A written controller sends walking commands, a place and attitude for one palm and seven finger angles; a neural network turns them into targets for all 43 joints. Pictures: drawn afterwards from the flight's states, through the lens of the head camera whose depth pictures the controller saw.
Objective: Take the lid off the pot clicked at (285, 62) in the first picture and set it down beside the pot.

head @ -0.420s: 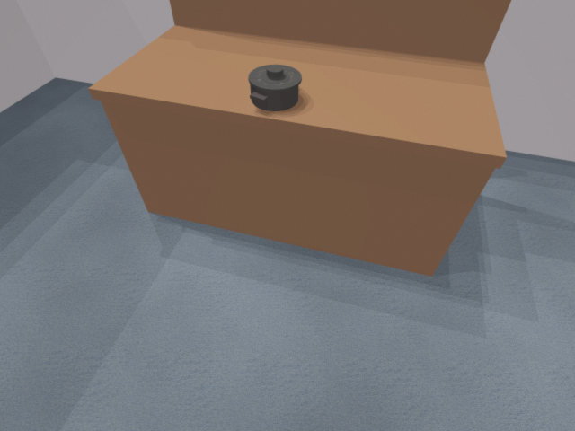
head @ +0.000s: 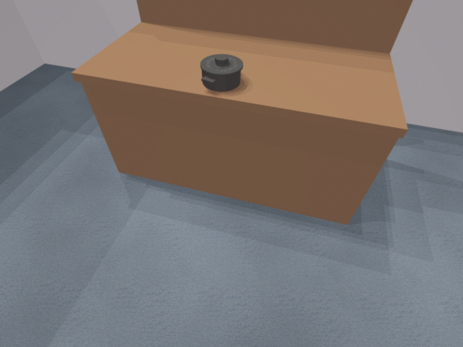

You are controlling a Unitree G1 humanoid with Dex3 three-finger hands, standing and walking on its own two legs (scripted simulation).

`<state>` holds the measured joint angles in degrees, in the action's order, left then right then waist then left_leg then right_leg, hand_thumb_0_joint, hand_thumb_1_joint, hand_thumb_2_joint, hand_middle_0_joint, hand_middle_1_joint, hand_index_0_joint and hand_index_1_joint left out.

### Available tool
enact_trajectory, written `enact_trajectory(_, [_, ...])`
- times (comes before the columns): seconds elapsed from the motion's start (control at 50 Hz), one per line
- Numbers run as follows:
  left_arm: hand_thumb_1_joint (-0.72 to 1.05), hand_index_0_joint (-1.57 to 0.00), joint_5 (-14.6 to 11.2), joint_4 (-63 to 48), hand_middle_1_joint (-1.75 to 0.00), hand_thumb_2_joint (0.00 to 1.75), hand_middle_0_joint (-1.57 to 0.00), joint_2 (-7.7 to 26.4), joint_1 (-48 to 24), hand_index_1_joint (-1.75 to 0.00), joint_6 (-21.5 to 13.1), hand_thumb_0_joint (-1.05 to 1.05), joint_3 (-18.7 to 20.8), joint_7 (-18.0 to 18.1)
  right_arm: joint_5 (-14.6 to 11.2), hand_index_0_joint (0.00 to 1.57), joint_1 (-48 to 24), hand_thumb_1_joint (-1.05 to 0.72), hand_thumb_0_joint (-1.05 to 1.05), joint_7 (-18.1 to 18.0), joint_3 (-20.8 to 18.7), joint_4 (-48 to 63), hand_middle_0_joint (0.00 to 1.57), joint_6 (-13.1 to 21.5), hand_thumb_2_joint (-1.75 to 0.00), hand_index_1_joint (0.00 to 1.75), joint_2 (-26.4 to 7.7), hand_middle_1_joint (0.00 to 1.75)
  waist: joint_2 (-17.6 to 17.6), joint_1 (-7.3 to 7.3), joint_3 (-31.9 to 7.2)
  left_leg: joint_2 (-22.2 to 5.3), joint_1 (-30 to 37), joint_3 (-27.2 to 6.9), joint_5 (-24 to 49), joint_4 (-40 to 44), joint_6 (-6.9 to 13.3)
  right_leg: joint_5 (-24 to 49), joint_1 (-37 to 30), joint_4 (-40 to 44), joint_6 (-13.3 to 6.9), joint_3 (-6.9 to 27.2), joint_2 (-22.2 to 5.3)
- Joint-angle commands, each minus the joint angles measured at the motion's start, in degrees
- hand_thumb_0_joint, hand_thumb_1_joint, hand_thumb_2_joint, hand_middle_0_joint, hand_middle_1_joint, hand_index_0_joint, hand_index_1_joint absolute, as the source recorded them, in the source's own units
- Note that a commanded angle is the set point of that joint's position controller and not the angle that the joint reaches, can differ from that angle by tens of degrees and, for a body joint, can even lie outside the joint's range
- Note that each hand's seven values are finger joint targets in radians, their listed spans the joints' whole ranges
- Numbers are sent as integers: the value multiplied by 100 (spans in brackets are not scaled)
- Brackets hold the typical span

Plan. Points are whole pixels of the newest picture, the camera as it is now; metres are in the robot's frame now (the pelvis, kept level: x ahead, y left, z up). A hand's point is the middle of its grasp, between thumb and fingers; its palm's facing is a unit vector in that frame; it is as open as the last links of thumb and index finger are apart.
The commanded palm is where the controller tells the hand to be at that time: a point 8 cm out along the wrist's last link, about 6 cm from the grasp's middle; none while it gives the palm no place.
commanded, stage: look at it before walking up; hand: left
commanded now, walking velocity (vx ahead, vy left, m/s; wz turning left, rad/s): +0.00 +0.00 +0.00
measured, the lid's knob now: (221, 59) +1.11 +0.10 -0.03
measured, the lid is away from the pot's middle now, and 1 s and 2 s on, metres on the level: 0.00 0.00 0.00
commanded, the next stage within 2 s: walk to a spot facing it in 0.22 s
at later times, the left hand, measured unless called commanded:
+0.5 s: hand out of the picture +0.05 +0.23 -0.17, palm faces +0.07 -0.96 -0.28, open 7.4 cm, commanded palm none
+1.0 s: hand (105, 336) +0.17 +0.27 -0.16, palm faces +0.29 -0.94 -0.18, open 7.4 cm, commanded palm none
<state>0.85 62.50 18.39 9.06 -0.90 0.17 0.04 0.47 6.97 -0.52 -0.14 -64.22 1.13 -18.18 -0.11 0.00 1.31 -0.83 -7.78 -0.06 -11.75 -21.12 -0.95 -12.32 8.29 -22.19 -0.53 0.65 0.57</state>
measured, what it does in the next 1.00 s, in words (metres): walks ahead, turning left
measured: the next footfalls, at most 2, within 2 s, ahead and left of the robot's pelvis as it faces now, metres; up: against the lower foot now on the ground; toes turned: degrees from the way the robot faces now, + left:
right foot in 1.14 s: +0.40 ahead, -0.01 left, +0.00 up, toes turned +16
left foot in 1.52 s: +0.36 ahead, +0.25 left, +0.00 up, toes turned +34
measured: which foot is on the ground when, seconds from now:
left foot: down 0.00-1.00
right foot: down 0.00-0.64, up 0.66-1.00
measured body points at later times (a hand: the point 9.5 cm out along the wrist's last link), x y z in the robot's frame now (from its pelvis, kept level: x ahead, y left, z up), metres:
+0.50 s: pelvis +0.01 +0.01 -0.01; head +0.01 +0.01 +0.44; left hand +0.05 +0.28 -0.15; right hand +0.06 -0.27 -0.15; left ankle +0.00 +0.13 -0.73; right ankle +0.00 -0.11 -0.75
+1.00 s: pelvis +0.14 +0.07 +0.00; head +0.16 +0.07 +0.45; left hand +0.16 +0.32 -0.15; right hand +0.15 -0.15 -0.16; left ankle +0.06 +0.14 -0.75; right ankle +0.30 -0.04 -0.69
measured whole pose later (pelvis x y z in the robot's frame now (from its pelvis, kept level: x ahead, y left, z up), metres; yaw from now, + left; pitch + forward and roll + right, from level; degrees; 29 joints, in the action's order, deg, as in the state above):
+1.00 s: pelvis +0.14 +0.07 +0.00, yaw +16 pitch +0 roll +2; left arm 1.6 55.0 10.7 11.5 -0.4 4.0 -1.5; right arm 0.5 23.5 -0.9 -2.4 -61.9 4.4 -6.4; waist 1.8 -1.8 1.2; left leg 4.3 -3.2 -0.5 -14.6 -17.4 3.4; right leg -9.8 35.5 -49.1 3.4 -1.3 -6.5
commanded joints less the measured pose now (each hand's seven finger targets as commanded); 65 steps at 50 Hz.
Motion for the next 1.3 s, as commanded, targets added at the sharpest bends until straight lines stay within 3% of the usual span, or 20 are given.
enact_trajectory(0.0, [90, -20, -20, -359, -30, 90, -20, 1163, -167, -30, -105, 0, 219, 73, -3, 20, -214, -90, 0, -50, -177, 331, 20, 116, -90, 30, -1120, 30, -62, -14, -261, -588, 93, -569, 810, 344, 223, 743, 89, 415, -108, 635, -708])
enact_trajectory(0.3, [90, -20, -26, -318, -30, 90, -20, 1146, -102, -30, -108, 0, 209, 77, -9, 20, -150, -90, 0, -52, -155, 282, 20, 107, -90, 30, -1095, 30, 26, -3, -243, -588, 128, -566, 827, 378, 210, 772, 40, 477, -93, 623, -714])
enact_trajectory(0.36, [90, -20, -6, -195, -30, 90, -20, 615, 431, -30, 42, 0, 154, 92, 39, 20, 291, -90, 0, -2, -41, 183, 20, -25, -90, 30, -446, 30, 111, 65, -186, -367, -333, -412, -237, -53, 184, -756, -95, 413, -40, 537, -762])
enact_trajectory(0.42, [90, -20, 35, -314, -30, 90, -20, 955, 821, -30, 104, 0, 347, 71, 81, 20, 307, -90, 0, 34, -109, 443, 20, -107, -90, 30, -347, 30, 1098, 256, 426, 21, -1829, 114, -1471, -1449, 132, -2668, -236, 1129, -531, 1445, -1587])
enact_trajectory(0.46, [90, -20, 64, -434, -30, 90, -20, 969, 995, -30, 11, 0, 433, 98, 53, 20, 129, -90, 0, 62, -214, 720, 20, -67, -90, 30, -388, 30, 989, 282, 676, -279, -2356, 126, -1807, -2571, 136, -2359, -197, 1385, -1079, 1920, -2300])
enact_trajectory(0.58, [90, -20, 47, -684, -30, 90, -20, 745, 604, -30, -64, 0, 518, 32, 28, 20, 1391, -90, 0, 184, -303, 658, 20, 51, -90, 30, 14, 30, 450, -364, 263, 4, 112, 776, -674, -875, 172, -1169, 1069, -211, -435, -323, -1585])
enact_trajectory(0.6, [90, -20, 19, -794, -30, 90, -20, 434, 605, -30, -25, 0, 472, -15, 66, 20, 2021, -90, 0, 140, -421, 519, 20, 71, -90, 30, -324, 30, -663, -600, 246, -403, 706, -299, -1559, -180, 430, -1300, 1833, -1698, -144, -806, -1045])
enact_trajectory(0.62, [90, -20, -18, -1092, -30, 90, -20, -7, 431, -30, -22, 0, 401, -77, 131, 20, 2698, -90, 0, 74, -599, 437, 20, 130, -90, 30, -938, 30, -2288, -824, 222, -1943, 992, -3197, -2569, 1053, 1127, -2323, 3216, -3798, 250, -1064, -200])
enact_trajectory(0.64, [90, -20, 66, -1356, -30, 90, -20, 80, -102, -30, -91, 0, 388, -59, 87, 20, 2850, -90, 0, 21, -575, 402, 20, 129, -90, 30, -902, 30, -1363, -821, 279, -2175, 776, -3951, -2504, 1330, 1573, -2077, 3689, -4666, 86, -133, -375])
enact_trajectory(0.66, [90, -20, 81, -1370, -30, 90, -20, 88, -198, -30, -133, 0, 418, -56, 58, 20, 2534, -90, 0, 8, -551, 512, 20, 134, -90, 30, -755, 30, -613, -614, 333, -2135, 387, -3841, -2764, 1233, 1657, -1608, 3727, -5078, 30, 90, -557])
enact_trajectory(0.7, [90, -20, 104, -1103, -30, 90, -20, -6, 225, -30, -141, 0, 437, -114, 31, 20, 1700, -90, 0, -44, -425, 686, 20, 261, -90, 30, -244, 30, -495, -145, 536, -1513, -271, -2573, -2086, 1277, 1288, -617, 3414, -4812, 129, 159, -781])
enact_trajectory(0.76, [90, -20, 92, -930, -30, 90, -20, -152, 610, -30, -94, 0, 425, -146, -24, 20, 1663, -90, 0, -80, -382, 594, 20, 416, -90, 30, 5, 30, -501, 21, 265, -1040, -179, -1531, -382, 1148, 1210, -20, 3040, -4303, 291, -36, -757])
enact_trajectory(0.98, [90, -20, 24, -1486, -30, 90, -20, -365, -509, -30, -173, 0, 483, -157, 33, 20, 1910, -90, 0, -92, -481, 471, 20, 410, -90, 30, 49, 30, -566, -279, 540, -1144, 141, -1310, 267, 1044, 1379, 250, 2843, -2009, 325, -194, -721])
enact_trajectory(1.04, [90, -20, 17, -1435, -30, 90, -20, -344, -143, -30, -227, 0, 536, -153, 75, 20, 1638, -90, 0, -102, -515, 534, 20, 362, -90, 30, -101, 30, -590, -81, 431, -1090, -243, -1262, 803, 505, 1230, 117, 1600, -1418, 206, -364, -461])
enact_trajectory(1.08, [90, -20, 62, -1034, -30, 90, -20, 9, 1291, -30, -336, 0, 647, -116, 54, 20, 1514, -90, 0, -65, -518, 586, 20, 340, -90, 30, -86, 30, 140, 532, -175, -517, -890, -898, 1021, -1338, 880, 209, -469, -684, 99, -332, -363])
enact_trajectory(1.1, [90, -20, 141, -854, -30, 90, -20, 705, 2114, -30, -406, 0, 802, -6, -13, 20, 1874, -90, 0, -16, -462, 721, 20, 361, -90, 30, 298, 30, 1693, 731, -1005, 286, -2217, -282, -780, -3566, 485, -451, -2045, -49, -440, 1772, -2084])
enact_trajectory(1.12, [90, -20, 35, -832, -30, 90, -20, 925, 2443, -30, -366, 0, 814, 26, 6, 20, 1610, -90, 0, 20, -460, 960, 20, 369, -90, 30, 290, 30, 1716, 719, -1129, 440, -2937, -231, -2198, -4991, 435, -459, -2027, 707, -819, 3278, -3022])
enact_trajectory(1.14, [90, -20, 51, -965, -30, 90, -20, 665, 1913, -30, -332, 0, 768, 57, 35, 20, 1292, -90, 0, 58, -522, 1014, 20, 369, -90, 30, 216, 30, 776, 604, -643, 53, -3123, -288, -1698, -5518, 451, -1104, -1300, 775, -938, 2794, -2812])
enact_trajectory(1.2, [90, -20, 66, -1154, -30, 90, -20, -142, 855, -30, -351, 0, 519, 135, 85, 20, 753, -90, 0, 170, -486, 1060, 20, 115, -90, 30, 275, 30, 862, 108, 77, -475, -2845, -235, -870, -5549, 264, -695, 461, 941, -746, 1085, -2319])
enact_trajectory(1.28, [90, -20, 84, -1130, -30, 90, -20, 9, 702, -30, -337, 0, 493, 169, 44, 20, 580, -90, 0, 251, -440, 1184, 20, -142, -90, 30, 465, 30, 771, -124, 40, -461, -2295, 154, -741, -4237, 29, 1150, 895, 854, -702, -261, -2140])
